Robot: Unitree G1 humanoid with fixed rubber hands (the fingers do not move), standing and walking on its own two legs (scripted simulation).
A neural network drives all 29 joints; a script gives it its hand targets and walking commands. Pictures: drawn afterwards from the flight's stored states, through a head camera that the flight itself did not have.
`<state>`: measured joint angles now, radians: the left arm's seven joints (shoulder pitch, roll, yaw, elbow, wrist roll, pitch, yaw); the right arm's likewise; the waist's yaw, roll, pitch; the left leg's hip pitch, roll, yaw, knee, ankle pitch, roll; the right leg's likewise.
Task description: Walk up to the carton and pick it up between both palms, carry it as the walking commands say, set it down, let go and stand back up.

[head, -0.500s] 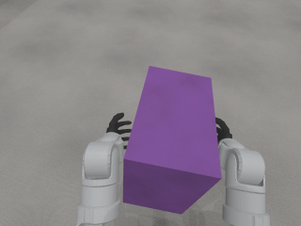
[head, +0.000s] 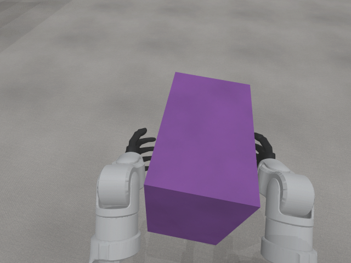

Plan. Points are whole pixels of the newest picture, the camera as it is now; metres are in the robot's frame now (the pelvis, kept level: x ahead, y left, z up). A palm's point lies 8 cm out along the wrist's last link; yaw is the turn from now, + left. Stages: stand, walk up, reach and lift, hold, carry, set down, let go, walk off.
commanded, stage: carry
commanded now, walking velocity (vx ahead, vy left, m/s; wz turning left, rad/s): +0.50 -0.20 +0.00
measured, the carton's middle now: (196, 161) +0.34 -0.01 +0.04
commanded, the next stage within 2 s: none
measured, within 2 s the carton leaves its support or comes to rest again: neither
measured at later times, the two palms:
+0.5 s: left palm (182, 72) +0.64 +0.02 +0.08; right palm (268, 77) +0.62 -0.25 +0.08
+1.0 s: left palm (210, 23) +0.99 -0.10 +0.08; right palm (273, 30) +0.96 -0.36 +0.06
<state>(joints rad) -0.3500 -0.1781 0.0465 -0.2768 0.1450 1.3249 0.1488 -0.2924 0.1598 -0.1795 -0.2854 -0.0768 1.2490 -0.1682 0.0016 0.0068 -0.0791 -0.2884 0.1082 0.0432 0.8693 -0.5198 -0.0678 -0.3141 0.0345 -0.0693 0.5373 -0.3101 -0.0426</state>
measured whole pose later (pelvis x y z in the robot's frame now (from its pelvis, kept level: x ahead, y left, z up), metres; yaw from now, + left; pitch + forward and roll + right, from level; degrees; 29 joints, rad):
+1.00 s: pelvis +0.68 -0.18 -0.01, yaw -6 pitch +6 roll +0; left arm -0.32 -0.17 0.05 -0.29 0.14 1.29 0.13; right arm -0.29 0.16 -0.16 -0.29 -0.08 1.24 -0.18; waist 0.00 0.04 -0.05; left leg -0.23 0.10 0.08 0.61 -0.47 -0.06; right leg -0.48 0.01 0.04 0.78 -0.50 -0.06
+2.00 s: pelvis +1.41 -0.37 -0.02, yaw -4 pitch +5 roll +1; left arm -0.31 -0.17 0.04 -0.32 0.14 1.28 0.14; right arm -0.29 0.16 -0.15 -0.31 -0.08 1.23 -0.17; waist 0.00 -0.04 -0.03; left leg -0.59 -0.03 0.07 0.67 -0.13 0.06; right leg -0.10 0.00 -0.04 0.73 -0.51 -0.04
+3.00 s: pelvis +2.09 -0.45 +0.00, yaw -4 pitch +8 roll -1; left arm -0.30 -0.16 0.04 -0.31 0.14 1.29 0.14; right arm -0.28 0.16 -0.14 -0.31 -0.08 1.25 -0.18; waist 0.00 -0.01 -0.03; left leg -0.58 -0.03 0.08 1.18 -0.53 0.03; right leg -0.26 -0.02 -0.08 0.55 -0.41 -0.02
